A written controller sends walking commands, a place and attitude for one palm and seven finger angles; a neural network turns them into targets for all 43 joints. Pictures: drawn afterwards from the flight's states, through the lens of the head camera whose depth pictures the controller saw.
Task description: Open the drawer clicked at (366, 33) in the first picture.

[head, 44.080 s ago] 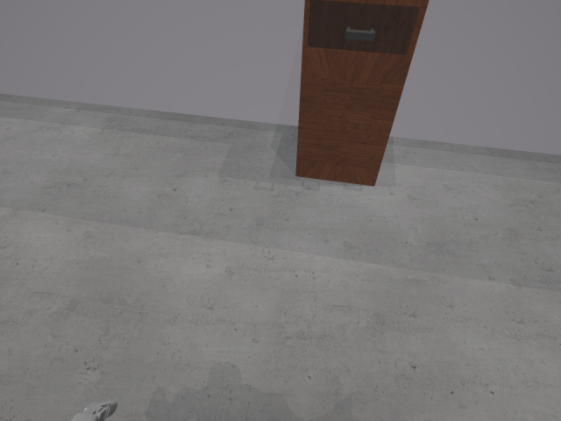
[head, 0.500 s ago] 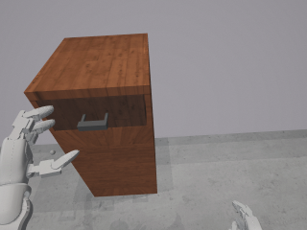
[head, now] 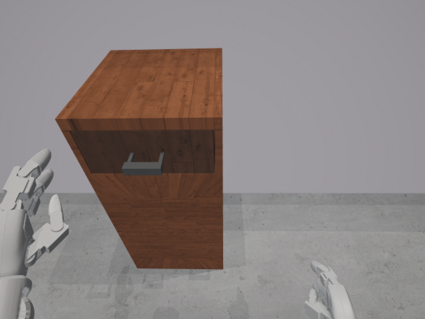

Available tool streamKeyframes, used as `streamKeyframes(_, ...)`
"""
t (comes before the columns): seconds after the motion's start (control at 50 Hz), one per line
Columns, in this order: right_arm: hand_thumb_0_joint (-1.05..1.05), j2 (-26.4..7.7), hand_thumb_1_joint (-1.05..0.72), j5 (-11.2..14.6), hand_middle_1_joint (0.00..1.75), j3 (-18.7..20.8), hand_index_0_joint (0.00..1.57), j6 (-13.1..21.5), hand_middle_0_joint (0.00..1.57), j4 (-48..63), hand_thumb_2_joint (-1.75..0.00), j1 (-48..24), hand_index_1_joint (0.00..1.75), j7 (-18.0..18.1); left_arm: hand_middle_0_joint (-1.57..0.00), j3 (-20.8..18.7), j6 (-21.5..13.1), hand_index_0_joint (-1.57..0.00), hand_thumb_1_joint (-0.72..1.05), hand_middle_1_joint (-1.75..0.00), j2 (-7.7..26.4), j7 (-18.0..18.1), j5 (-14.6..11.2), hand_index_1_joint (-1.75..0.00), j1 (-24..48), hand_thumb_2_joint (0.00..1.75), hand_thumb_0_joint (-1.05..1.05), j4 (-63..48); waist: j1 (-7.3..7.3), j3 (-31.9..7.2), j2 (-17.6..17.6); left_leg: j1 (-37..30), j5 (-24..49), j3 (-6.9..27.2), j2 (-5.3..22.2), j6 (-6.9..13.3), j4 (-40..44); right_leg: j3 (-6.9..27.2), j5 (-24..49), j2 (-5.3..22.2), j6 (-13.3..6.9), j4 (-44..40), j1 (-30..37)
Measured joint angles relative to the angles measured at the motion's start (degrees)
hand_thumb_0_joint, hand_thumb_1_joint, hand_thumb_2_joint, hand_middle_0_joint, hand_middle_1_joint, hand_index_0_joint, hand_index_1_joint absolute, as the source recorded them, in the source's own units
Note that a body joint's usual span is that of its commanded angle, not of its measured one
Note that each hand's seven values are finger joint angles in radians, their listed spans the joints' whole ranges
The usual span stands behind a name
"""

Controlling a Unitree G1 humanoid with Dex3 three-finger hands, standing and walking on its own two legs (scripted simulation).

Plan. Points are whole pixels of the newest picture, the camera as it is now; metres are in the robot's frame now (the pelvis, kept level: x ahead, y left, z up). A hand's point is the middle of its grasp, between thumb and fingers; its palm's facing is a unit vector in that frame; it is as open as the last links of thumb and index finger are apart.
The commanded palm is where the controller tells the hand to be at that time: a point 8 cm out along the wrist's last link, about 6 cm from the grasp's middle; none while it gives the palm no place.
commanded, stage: step back with the hand held close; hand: left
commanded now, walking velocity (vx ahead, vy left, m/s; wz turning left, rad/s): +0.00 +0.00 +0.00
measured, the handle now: (145, 162) +0.49 +0.26 -0.01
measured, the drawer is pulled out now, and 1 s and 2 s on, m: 0.00 0.00 0.00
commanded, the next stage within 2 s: stop stepping back and stand still in 1.12 s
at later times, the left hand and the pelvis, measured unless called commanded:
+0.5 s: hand (47, 238) +0.17 +0.26 +0.15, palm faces +0.27 -0.82 -0.50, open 7.4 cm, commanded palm +0.11 +0.31 +0.18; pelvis -0.03 +0.03 -0.01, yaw -2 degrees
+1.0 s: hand out of the picture +0.07 +0.28 +0.18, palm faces +0.41 -0.81 -0.42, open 7.4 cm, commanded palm +0.00 +0.33 +0.18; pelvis -0.13 +0.05 -0.02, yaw +0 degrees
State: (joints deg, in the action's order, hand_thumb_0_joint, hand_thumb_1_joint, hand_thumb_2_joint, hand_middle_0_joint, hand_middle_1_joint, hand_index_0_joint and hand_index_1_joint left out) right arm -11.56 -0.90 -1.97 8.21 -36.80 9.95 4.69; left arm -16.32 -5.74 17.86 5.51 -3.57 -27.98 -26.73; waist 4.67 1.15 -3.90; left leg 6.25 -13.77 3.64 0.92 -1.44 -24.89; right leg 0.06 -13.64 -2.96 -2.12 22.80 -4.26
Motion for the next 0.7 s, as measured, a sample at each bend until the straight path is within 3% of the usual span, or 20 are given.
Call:
streamKeyframes(0.1, 0.01, 0.0, -0.91, 0.0, 0.3, 0.0, 0.21, 0.1, 0.2, -0.2, -0.89, 0.7, 0.3, -0.3, -0.21, 0.1, 0.2, -0.21, 0.88, -0.31, 0.3, 0.0, 0.1, -0.31, -0.2, 0.89, 0.01, -0.7, -0.29, 0.0, 0.2, -0.3, 0.0, -0.4, -0.3, 0.2, 0.1, 0.4, -0.1, 0.3, 0.3, 0.1, 0.1)
streamKeyframes(0.22, 0.01, -1.2, -0.91, 0.6, 0.3, 0.5, 0.21, -3.3, 0.2, 2.3, -0.89, 0.6, 0.3, -1.6, -0.21, -3.4, -2.8, -0.21, 0.89, -0.31, 1.1, 0.1, 0.7, -0.3, -2.2, 0.9, 0.01, -1.3, -2.78, -1.4, -0.3, 5.0, -0.2, -0.5, 0.1, 0.8, -1.8, 0.5, 1.4, -0.1, 0.8, -1.0, -3.8)
streamKeyframes(0.42, 0.01, -2.0, -0.91, 1.5, 0.3, 3.4, 0.2, -7.2, 0.2, 5.3, -0.89, 0.4, 0.3, -1.6, -0.21, -3.5, -3.1, -0.21, 0.89, -0.3, 3.9, 0.0, 1.1, -0.3, -7.9, 0.9, 0.01, -6.0, -5.27, 0.0, 2.7, 10.1, 1.5, -2.4, -1.6, 2.2, -2.5, 2.2, 2.0, 1.7, 2.6, 2.3, -10.6)
streamKeyframes(0.56, 0.01, -0.6, -0.91, 1.3, 0.3, 3.0, 0.2, -6.7, 0.2, 6.7, -0.89, 1.0, 0.3, -1.4, -0.21, -5.9, -4.1, -0.21, 0.89, -0.3, 5.9, 1.2, 1.4, -0.3, -9.3, 0.9, 0.01, -9.5, -5.2, -0.5, 4.5, 13.3, 2.1, -2.6, -2.4, 2.7, -5.2, 2.3, 2.0, 2.3, 3.1, 6.0, -14.1)
streamKeyframes(0.7, 0.01, 0.1, -0.91, 1.1, 0.3, 1.6, 0.21, -4.5, 0.2, 7.2, -0.89, 1.6, 0.3, -1.4, -0.21, -5.6, -5.7, -0.21, 0.89, -0.3, 3.4, 2.2, 2.2, -0.3, -7.5, 0.9, 0.01, -8.5, -4.62, -1.5, 3.7, 17.5, 2.2, -2.0, -2.0, 2.8, -9.7, 1.5, 2.7, 1.9, 3.2, 9.2, -17.5)
